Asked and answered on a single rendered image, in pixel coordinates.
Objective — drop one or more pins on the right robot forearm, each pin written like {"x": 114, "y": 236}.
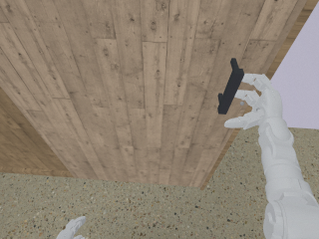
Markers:
{"x": 284, "y": 179}

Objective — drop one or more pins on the left robot hand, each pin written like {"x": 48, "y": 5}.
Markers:
{"x": 71, "y": 229}

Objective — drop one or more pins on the right robot hand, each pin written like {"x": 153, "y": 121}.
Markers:
{"x": 269, "y": 104}

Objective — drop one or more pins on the handle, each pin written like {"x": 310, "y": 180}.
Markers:
{"x": 231, "y": 88}

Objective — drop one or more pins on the wardrobe door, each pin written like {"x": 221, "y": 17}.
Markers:
{"x": 127, "y": 90}
{"x": 20, "y": 144}

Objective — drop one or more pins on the robot right upper arm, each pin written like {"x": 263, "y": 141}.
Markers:
{"x": 290, "y": 220}

